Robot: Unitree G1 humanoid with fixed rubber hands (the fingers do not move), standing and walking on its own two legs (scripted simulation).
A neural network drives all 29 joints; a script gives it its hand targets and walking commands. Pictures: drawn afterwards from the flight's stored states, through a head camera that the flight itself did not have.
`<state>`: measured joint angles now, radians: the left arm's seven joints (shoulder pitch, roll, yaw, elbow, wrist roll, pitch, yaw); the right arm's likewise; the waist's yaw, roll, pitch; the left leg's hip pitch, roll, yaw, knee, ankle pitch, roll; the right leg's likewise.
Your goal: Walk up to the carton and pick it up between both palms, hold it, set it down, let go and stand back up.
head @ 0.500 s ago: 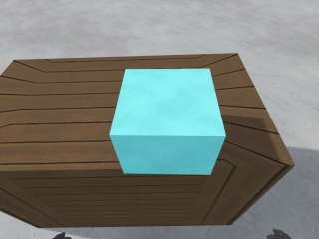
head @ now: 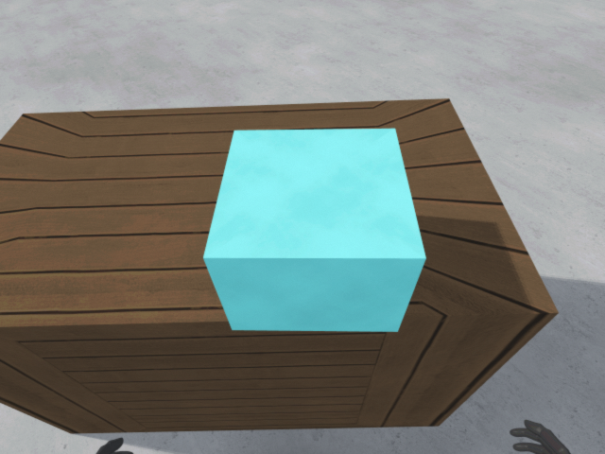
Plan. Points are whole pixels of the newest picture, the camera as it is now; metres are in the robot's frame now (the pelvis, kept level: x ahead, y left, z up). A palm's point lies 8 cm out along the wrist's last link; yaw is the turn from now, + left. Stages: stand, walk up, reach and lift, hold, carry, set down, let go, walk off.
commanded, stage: reach and lift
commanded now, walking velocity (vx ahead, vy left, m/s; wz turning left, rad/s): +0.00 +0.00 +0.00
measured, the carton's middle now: (314, 228) +0.43 +0.00 +0.05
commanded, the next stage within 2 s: none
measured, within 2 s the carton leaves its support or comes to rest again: neither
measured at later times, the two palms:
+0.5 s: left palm (100, 422) +0.19 +0.28 -0.04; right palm (560, 441) +0.15 -0.28 -0.03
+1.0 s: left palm (98, 403) +0.21 +0.27 +0.00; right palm (545, 406) +0.18 -0.25 +0.02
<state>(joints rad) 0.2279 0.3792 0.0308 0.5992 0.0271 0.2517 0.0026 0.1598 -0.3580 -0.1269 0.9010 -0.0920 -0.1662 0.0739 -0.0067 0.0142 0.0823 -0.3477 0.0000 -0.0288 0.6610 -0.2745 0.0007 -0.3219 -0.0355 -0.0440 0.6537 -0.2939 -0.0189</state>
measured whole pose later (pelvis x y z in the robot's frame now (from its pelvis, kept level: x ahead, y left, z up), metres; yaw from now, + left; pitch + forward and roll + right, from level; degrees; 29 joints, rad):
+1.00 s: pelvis +0.03 +0.02 +0.02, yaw +0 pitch -4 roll -2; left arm 0.35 0.38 -0.01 0.13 -0.09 0.07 0.03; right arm 0.37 -0.29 -0.09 0.31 0.13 -0.19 0.04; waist -0.01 -0.02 0.08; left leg -0.16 0.01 -0.03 0.47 -0.23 0.00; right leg -0.06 -0.02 -0.04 0.30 -0.16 0.03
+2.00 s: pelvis +0.03 +0.01 +0.02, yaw +0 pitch -4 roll -2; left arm 0.06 0.38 0.03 -0.09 -0.28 0.39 0.03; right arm 0.12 -0.24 -0.07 -0.18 0.23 0.32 -0.12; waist -0.01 0.00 0.08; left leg -0.16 0.01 -0.03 0.46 -0.22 0.00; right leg -0.09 -0.02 -0.04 0.36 -0.18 0.03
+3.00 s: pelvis +0.03 +0.01 +0.02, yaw +0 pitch -4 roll -2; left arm -0.63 0.38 0.08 0.29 -0.28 0.61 0.00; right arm -0.59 -0.24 -0.14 0.39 0.27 0.44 -0.15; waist -0.01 0.00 0.08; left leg -0.16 0.01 -0.03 0.46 -0.22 0.00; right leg -0.09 -0.02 -0.04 0.36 -0.19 0.03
